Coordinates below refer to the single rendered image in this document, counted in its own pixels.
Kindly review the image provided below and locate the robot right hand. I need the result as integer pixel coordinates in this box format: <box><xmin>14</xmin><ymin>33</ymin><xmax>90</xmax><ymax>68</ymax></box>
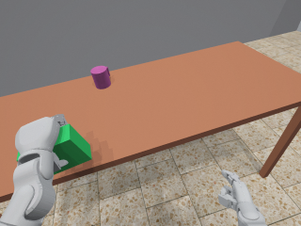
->
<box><xmin>218</xmin><ymin>169</ymin><xmax>254</xmax><ymax>211</ymax></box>

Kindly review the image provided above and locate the robot left forearm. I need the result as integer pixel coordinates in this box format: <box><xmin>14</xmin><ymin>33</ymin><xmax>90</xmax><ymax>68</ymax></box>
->
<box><xmin>0</xmin><ymin>149</ymin><xmax>55</xmax><ymax>226</ymax></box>

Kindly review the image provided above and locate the robot right forearm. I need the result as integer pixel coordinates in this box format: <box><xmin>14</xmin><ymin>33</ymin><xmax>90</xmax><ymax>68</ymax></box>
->
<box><xmin>236</xmin><ymin>202</ymin><xmax>267</xmax><ymax>226</ymax></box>

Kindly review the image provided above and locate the table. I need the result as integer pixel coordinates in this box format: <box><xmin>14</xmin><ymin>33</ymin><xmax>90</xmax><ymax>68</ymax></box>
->
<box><xmin>0</xmin><ymin>41</ymin><xmax>301</xmax><ymax>218</ymax></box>

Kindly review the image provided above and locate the robot left hand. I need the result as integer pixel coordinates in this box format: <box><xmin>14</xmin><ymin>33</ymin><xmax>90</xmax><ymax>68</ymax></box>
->
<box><xmin>15</xmin><ymin>114</ymin><xmax>69</xmax><ymax>172</ymax></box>

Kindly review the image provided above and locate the sponge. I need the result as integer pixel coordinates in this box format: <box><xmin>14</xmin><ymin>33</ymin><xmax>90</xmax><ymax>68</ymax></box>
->
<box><xmin>16</xmin><ymin>124</ymin><xmax>92</xmax><ymax>175</ymax></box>

